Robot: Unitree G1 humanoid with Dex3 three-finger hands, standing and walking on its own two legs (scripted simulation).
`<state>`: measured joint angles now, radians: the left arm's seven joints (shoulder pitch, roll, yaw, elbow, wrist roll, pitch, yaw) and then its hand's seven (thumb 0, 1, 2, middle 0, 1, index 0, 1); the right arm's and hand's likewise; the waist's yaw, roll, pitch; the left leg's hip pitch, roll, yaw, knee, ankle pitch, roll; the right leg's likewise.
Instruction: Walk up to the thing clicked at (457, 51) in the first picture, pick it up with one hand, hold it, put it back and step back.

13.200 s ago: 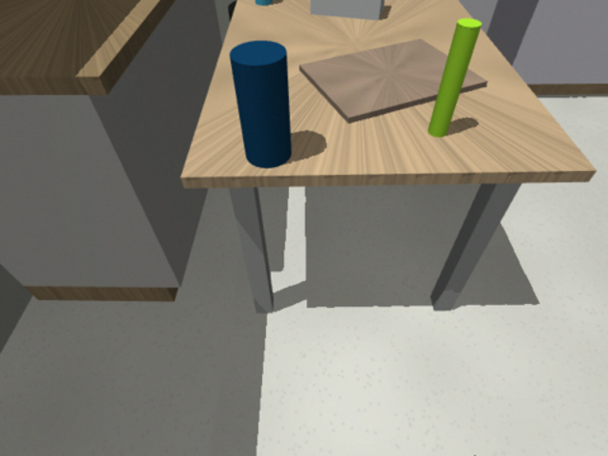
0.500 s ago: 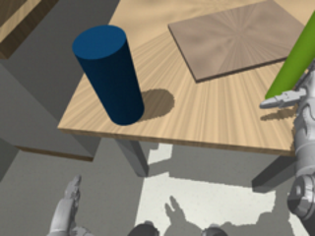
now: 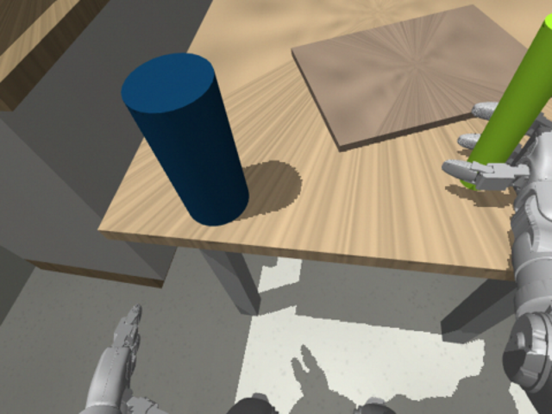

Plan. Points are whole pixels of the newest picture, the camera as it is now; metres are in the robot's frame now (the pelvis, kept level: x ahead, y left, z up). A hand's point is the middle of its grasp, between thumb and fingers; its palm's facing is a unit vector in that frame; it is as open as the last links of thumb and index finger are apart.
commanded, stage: close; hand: right
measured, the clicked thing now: (511, 119) +0.48 -0.22 +0.14
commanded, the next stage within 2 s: settle in 0.02 s
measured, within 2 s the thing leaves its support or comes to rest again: leaves its support in 0.44 s
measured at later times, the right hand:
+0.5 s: hand (489, 144) +0.48 -0.21 +0.10, palm faces +0.15 +0.99 +0.01, open 5.5 cm
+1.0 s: hand (500, 118) +0.49 -0.21 +0.14, palm faces +0.15 +0.99 +0.01, open 5.4 cm
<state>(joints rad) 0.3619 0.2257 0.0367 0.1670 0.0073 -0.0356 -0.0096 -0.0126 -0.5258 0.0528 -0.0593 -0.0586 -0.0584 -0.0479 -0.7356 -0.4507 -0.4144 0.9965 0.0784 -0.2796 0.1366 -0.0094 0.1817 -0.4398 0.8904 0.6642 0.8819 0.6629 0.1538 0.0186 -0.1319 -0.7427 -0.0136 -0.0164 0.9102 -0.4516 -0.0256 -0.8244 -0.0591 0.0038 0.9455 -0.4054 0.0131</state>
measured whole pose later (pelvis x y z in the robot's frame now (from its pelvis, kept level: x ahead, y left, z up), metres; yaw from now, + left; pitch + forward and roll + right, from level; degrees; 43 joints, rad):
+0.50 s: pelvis +0.00 +0.00 +0.00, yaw +0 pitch +15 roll +2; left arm 0.34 0.24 0.05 0.23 0.00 -0.04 0.00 -0.01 -0.54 0.06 -0.08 -0.07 -0.07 -0.06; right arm -0.78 -0.46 -0.41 1.05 0.08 -0.25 0.13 -0.02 -0.15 -1.11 0.99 1.13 1.00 1.14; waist 0.15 0.00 -0.12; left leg -0.71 -0.01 -0.01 0.88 -0.44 -0.03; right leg -0.80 -0.06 0.01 0.92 -0.39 0.01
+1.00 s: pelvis +0.01 +0.00 +0.02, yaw +0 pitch +13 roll +1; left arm 0.31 0.23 0.03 0.31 -0.01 -0.06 0.02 -0.01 -0.54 0.06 -0.07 -0.06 -0.06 -0.06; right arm -0.81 -0.46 -0.39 1.04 0.08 -0.18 0.13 -0.02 -0.14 -1.12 1.00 1.12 1.01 1.13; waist 0.14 0.01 -0.11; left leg -0.60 0.00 -0.02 0.78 -0.40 -0.03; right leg -0.68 -0.05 -0.01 0.81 -0.36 0.01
